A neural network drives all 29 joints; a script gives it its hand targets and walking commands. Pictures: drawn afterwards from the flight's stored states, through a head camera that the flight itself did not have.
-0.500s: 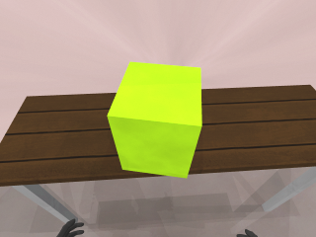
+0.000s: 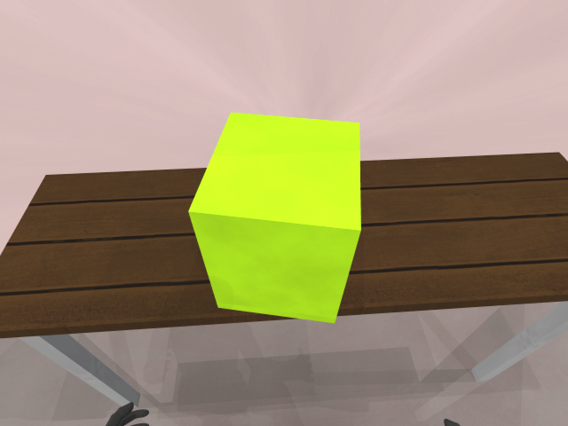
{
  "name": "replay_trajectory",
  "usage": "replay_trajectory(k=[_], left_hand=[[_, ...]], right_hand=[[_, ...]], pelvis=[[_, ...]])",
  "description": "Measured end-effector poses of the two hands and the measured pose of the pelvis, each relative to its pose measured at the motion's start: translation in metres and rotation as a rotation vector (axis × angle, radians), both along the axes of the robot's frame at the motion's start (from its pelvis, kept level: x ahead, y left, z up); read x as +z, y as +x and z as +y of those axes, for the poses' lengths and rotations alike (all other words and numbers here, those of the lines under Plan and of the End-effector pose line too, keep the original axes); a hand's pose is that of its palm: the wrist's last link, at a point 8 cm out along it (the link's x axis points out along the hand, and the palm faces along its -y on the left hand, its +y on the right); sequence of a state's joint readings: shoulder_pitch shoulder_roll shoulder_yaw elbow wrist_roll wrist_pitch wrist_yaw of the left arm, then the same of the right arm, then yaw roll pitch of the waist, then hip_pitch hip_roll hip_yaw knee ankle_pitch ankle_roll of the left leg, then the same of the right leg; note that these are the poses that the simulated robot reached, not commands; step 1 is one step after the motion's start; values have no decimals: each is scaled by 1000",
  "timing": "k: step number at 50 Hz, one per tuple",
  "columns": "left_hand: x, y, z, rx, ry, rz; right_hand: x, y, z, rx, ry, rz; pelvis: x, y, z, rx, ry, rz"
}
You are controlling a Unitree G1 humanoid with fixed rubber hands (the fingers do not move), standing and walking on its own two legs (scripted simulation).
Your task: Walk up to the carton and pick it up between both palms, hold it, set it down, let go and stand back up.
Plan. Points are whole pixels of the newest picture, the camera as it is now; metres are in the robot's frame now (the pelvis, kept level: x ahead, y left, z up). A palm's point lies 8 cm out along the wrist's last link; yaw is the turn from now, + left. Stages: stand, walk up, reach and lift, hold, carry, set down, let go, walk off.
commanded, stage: stand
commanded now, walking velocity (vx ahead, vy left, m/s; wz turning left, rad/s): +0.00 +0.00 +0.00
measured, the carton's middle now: (284, 221) +0.42 +0.01 +0.05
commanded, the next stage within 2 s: none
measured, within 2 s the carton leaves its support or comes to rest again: neither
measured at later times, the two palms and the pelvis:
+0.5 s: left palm out of the picture +0.08 +0.25 -0.10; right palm out of the picture +0.08 -0.26 -0.12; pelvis -0.01 +0.00 +0.00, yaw +0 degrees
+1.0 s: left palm out of the picture +0.06 +0.25 -0.11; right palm out of the picture +0.06 -0.26 -0.12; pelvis -0.02 +0.00 +0.00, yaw +0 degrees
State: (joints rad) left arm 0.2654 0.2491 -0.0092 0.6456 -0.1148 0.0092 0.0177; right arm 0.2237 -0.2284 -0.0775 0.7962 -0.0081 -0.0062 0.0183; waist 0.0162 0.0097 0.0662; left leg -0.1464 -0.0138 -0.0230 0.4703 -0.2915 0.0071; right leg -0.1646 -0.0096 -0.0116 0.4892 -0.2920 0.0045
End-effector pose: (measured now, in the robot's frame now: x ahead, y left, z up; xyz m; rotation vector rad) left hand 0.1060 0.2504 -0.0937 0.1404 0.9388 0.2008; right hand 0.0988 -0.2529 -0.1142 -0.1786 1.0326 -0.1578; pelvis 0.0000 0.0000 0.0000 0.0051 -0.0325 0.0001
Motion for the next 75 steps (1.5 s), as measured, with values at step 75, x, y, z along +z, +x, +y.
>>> replay_trajectory(k=[75], left_hand=[[-15,-62,4,38,1,94]], right_hand=[[-10,-55,-4,-27,3,67]], pelvis=[[0,-32,-1,0,1,-45]])
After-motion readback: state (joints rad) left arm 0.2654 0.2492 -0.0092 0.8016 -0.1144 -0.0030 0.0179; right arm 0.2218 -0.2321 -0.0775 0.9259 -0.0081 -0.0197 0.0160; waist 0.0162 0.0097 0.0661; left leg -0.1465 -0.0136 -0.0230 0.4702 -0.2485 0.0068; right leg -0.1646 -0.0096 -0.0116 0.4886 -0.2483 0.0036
